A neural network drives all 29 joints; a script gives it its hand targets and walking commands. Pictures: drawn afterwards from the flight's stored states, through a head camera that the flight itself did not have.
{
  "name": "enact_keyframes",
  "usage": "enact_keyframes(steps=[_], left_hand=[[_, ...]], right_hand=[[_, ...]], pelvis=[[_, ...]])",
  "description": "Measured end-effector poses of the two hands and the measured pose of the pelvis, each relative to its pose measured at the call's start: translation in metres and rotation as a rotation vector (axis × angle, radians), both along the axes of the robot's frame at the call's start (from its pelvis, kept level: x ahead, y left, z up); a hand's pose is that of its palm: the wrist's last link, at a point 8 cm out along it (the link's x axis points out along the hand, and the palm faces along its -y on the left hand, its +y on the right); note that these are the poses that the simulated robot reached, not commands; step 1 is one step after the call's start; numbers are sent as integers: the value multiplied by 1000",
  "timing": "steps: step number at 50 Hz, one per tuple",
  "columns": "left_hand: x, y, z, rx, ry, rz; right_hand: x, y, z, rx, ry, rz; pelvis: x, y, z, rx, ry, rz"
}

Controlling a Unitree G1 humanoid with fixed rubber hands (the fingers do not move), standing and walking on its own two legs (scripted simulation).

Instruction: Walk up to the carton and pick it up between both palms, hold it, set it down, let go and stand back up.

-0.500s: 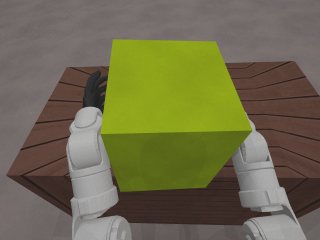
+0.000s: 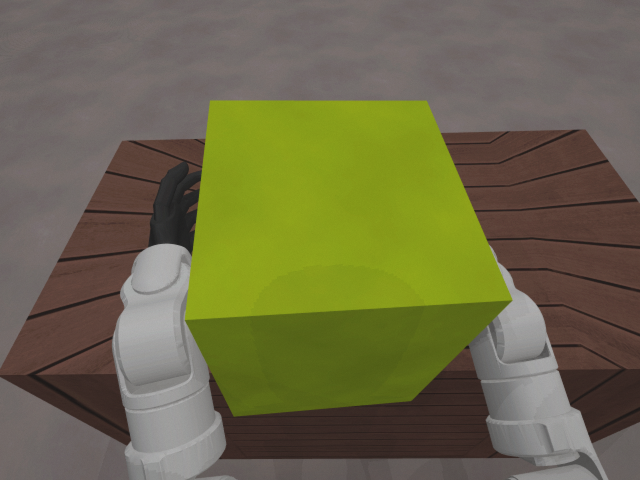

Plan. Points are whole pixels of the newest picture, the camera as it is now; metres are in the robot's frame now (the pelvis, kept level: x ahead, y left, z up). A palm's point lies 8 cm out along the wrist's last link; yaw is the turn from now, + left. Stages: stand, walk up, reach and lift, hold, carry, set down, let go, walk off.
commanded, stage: hold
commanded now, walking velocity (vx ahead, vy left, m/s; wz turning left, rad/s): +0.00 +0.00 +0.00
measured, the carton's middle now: (323, 270) +0.31 -0.01 +0.14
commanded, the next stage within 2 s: none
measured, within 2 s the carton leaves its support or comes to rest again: neither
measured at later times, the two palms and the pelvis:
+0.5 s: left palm (198, 243) +0.34 +0.12 +0.17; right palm (477, 241) +0.34 -0.18 +0.14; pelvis -0.03 -0.02 +0.00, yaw -1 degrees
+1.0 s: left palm (173, 244) +0.34 +0.14 +0.17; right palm (450, 235) +0.35 -0.15 +0.14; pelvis +0.00 +0.00 +0.00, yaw +0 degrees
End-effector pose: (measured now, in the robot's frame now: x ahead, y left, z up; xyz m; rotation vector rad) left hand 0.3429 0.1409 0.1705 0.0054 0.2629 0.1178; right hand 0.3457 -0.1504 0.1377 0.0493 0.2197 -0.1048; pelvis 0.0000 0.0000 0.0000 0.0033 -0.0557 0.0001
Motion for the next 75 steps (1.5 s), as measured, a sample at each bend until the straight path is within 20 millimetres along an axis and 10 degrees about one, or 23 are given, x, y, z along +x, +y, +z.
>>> enact_keyframes(steps=[25,48,75], left_hand=[[-5,-26,3,-12,19,0],[1,2,-4,-6,1,6],[-6,-27,3,-3,17,-9]], right_hand=[[-9,-25,-2,-14,14,-7],[5,2,-2,-12,-2,10],[-12,-26,-3,-5,11,-15]], pelvis=[[-30,-16,0,1,-29,-21],[-5,-3,0,0,12,8],[-25,-12,0,0,-35,-21]])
